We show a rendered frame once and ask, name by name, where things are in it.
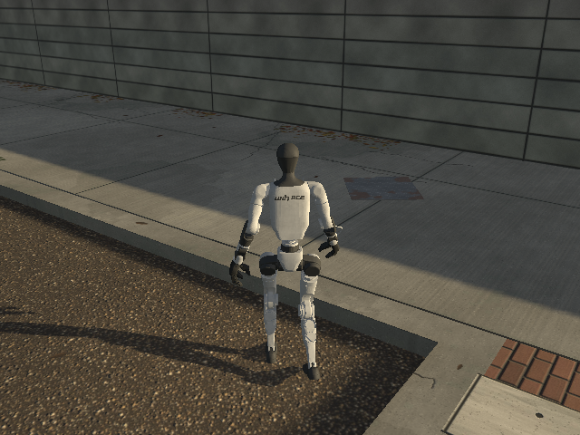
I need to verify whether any robot right forearm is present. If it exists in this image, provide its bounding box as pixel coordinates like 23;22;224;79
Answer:
324;216;338;246

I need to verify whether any right robot thigh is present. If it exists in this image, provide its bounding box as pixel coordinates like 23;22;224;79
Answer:
298;254;321;319

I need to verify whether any right robot upper arm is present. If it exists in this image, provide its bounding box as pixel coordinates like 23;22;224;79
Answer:
307;181;334;229

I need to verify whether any robot right hand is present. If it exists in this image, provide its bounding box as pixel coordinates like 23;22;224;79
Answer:
318;241;340;258

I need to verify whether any robot left hand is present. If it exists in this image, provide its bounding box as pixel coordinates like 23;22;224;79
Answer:
229;260;250;286

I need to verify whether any robot left forearm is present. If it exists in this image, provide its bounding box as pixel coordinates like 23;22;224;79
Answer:
233;220;254;265

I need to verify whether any robot head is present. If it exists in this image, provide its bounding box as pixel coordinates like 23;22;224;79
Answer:
274;143;305;187

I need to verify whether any left robot upper arm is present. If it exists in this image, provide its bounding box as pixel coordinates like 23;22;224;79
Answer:
246;183;270;235

